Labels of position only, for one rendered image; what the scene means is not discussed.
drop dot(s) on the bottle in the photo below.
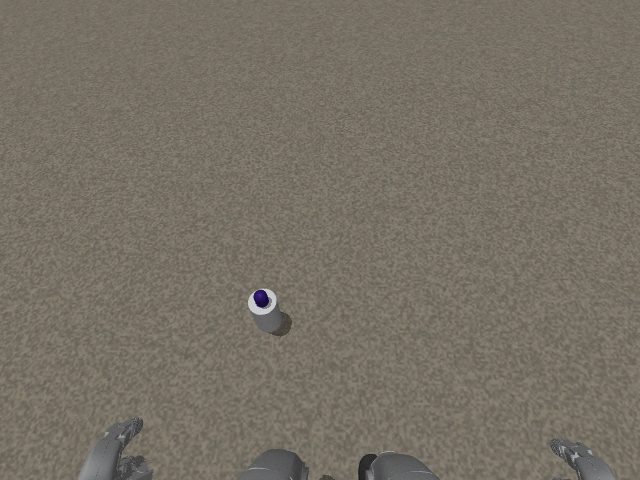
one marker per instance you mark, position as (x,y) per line
(265,310)

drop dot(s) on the right robot hand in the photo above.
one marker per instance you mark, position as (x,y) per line
(580,458)

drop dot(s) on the right robot foot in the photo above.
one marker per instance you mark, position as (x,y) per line
(364,465)

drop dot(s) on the left robot hand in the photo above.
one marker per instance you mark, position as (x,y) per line
(104,461)

